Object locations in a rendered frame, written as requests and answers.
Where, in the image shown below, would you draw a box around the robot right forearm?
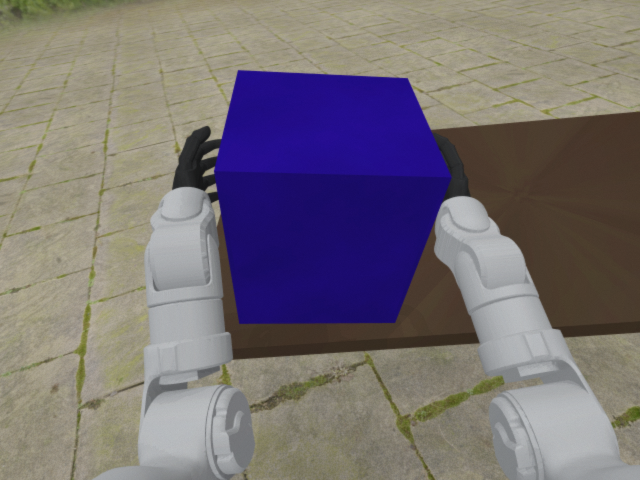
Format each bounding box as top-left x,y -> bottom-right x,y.
434,196 -> 620,457

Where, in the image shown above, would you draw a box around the carton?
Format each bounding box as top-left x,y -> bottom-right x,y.
214,70 -> 452,324

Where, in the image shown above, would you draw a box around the right robot upper arm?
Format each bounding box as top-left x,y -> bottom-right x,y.
489,380 -> 640,480

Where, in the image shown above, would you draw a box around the left robot upper arm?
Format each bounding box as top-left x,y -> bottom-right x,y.
92,384 -> 255,480

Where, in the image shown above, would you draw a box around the robot left forearm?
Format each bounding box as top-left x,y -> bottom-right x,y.
138,187 -> 233,464

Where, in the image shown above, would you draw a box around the table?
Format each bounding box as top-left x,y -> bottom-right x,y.
217,112 -> 640,360

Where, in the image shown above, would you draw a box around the robot right hand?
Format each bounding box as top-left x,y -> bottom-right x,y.
432,133 -> 471,203

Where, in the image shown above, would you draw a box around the robot left hand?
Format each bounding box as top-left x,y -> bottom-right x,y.
172,126 -> 221,203

